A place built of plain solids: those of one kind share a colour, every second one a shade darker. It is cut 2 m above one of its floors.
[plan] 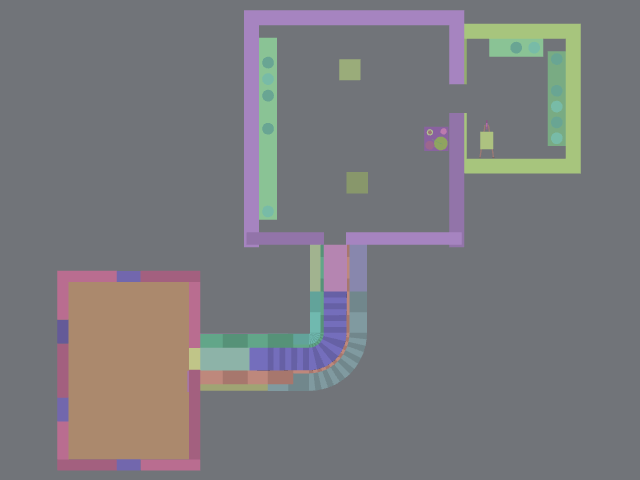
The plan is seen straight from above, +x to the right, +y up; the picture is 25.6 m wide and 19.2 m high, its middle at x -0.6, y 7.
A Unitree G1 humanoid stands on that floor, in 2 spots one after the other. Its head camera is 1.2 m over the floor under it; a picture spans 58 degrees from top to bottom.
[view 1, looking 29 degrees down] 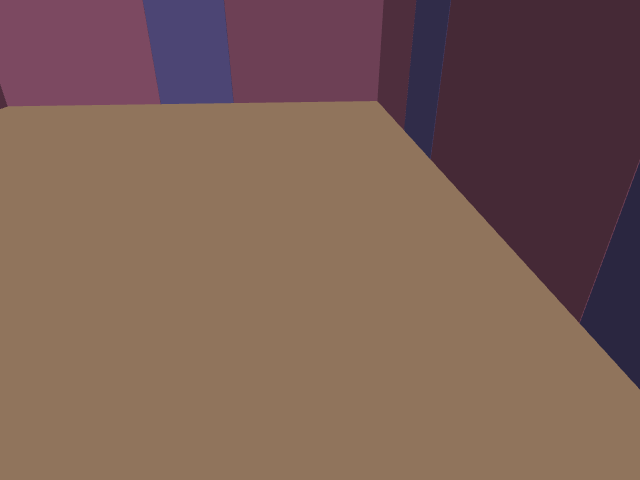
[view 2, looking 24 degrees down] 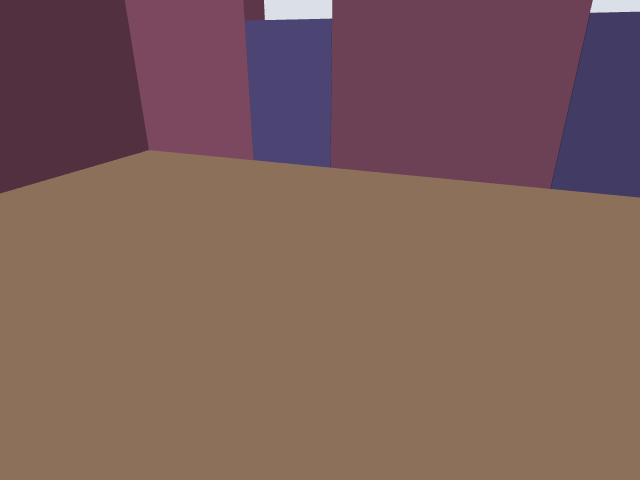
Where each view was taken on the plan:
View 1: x -9.46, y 4.22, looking -94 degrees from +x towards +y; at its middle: floor_yard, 2.48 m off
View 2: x -6.29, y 2.24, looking -159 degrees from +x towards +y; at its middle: floor_yard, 2.95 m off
